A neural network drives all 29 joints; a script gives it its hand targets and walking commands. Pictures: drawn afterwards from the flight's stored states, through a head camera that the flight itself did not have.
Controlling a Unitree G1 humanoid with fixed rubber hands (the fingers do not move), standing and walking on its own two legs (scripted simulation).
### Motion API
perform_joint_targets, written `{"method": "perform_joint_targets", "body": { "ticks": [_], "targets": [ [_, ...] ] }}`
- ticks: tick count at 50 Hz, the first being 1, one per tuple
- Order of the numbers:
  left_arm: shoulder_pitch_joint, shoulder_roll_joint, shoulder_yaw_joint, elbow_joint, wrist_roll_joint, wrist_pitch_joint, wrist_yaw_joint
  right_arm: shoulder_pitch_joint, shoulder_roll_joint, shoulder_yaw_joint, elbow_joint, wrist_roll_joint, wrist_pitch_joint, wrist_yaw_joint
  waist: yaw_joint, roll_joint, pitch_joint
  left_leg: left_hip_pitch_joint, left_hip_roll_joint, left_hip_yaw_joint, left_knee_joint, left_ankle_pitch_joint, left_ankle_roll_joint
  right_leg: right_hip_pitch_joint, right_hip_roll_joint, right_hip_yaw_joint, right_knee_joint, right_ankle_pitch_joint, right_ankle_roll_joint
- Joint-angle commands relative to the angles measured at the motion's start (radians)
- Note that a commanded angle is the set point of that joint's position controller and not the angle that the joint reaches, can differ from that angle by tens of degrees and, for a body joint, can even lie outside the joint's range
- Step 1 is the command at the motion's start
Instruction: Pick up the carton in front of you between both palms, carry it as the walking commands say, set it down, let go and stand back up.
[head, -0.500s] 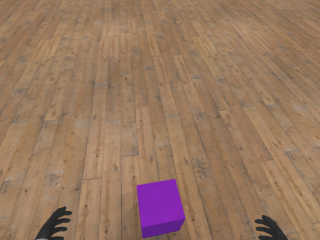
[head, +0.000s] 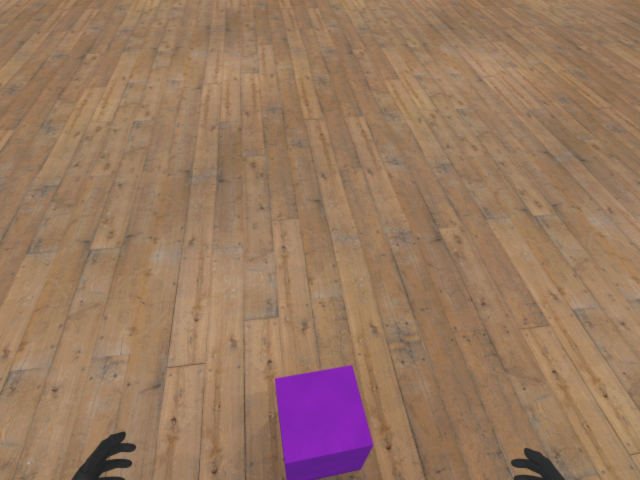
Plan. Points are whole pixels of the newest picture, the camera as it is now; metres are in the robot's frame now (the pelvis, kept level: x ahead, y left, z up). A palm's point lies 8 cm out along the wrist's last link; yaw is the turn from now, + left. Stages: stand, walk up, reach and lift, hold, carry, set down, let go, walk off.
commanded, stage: stand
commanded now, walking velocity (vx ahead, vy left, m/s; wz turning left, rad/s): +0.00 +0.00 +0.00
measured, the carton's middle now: (319, 425) +0.38 -0.02 -0.65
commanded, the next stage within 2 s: none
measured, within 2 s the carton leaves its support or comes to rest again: neither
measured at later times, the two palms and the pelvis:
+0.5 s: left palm out of the picture +0.08 +0.30 -0.10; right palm out of the picture +0.08 -0.30 -0.09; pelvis -0.02 +0.00 +0.00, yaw +0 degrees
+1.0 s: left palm out of the picture +0.06 +0.31 -0.10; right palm out of the picture +0.07 -0.31 -0.09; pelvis -0.02 +0.00 +0.01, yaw +0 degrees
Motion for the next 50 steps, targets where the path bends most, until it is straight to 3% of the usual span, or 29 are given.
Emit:
{"method": "perform_joint_targets", "body": {
  "ticks": [1,22,50],
  "targets": [
    [-0.039,0.150,0.030,-0.038,-0.001,-0.013,0.003,-0.031,-0.164,-0.035,-0.036,0.001,-0.013,-0.004,0.001,0.011,-0.047,-0.032,0.138,-0.102,-0.064,0.329,-0.017,0.055,-0.117,0.093,-0.037,0.293,-0.011],
    [-0.036,0.175,0.022,0.055,-0.007,-0.018,-0.005,-0.062,-0.187,-0.025,0.066,0.003,-0.021,0.003,0.005,0.016,-0.012,-0.040,0.148,-0.118,-0.134,0.200,-0.008,0.043,-0.126,0.106,-0.100,0.193,-0.014],
    [-0.037,0.197,0.013,0.111,-0.013,-0.019,-0.009,-0.079,-0.203,-0.016,0.134,0.012,-0.023,0.006,0.005,0.014,-0.014,-0.021,0.154,-0.120,-0.147,0.222,-0.005,0.046,-0.136,0.106,-0.121,0.200,-0.018]
  ]
}}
